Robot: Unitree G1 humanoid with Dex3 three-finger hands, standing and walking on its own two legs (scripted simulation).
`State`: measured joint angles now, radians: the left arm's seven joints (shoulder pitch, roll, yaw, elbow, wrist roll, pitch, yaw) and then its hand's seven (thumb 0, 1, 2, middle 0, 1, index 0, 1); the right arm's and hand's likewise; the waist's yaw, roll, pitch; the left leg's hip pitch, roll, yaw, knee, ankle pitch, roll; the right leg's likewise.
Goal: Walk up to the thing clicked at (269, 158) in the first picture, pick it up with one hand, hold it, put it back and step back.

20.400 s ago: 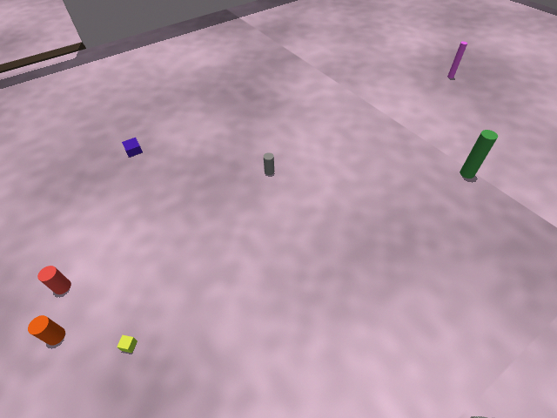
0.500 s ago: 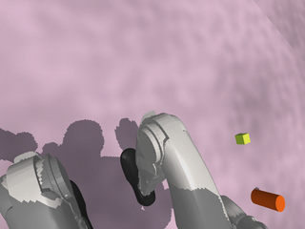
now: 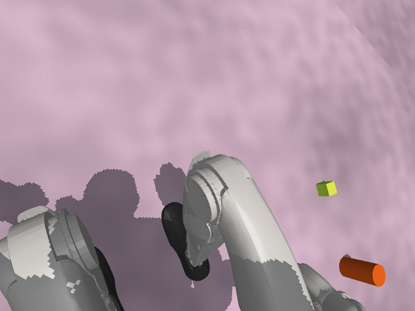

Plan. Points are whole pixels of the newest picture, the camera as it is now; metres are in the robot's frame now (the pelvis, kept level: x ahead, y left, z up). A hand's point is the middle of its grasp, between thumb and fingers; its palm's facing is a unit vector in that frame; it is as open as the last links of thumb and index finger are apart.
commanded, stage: close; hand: left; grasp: from above
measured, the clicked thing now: out of the picture +0.45 +0.34 -0.25
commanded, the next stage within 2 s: settle in 0.68 s
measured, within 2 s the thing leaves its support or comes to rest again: leaves its support in 1.04 s
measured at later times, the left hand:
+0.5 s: hand out of the picture +0.44 +0.35 -0.22, palm faces -0.45 -0.14 -0.88, open 9.2 cm
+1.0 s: hand out of the picture +0.45 +0.36 -0.22, palm faces -0.43 -0.16 -0.89, open 9.1 cm
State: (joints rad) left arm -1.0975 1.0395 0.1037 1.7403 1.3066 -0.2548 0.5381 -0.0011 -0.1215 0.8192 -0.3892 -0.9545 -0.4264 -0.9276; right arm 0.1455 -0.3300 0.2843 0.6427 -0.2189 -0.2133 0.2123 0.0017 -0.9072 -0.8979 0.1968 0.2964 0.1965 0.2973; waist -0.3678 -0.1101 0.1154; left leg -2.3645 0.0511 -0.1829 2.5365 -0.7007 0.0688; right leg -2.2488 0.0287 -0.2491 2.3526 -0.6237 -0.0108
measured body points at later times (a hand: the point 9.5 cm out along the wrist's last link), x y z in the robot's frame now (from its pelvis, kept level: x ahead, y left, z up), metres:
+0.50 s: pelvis +0.00 +0.00 +0.00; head +0.26 +0.14 +0.34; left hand +0.46 +0.36 -0.17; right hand +0.07 -0.24 -0.06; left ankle +0.07 +0.11 -0.27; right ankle +0.12 -0.10 -0.27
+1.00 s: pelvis +0.00 +0.00 +0.00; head +0.27 +0.14 +0.34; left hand +0.47 +0.36 -0.17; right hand +0.06 -0.24 -0.06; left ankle +0.07 +0.11 -0.27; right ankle +0.12 -0.10 -0.27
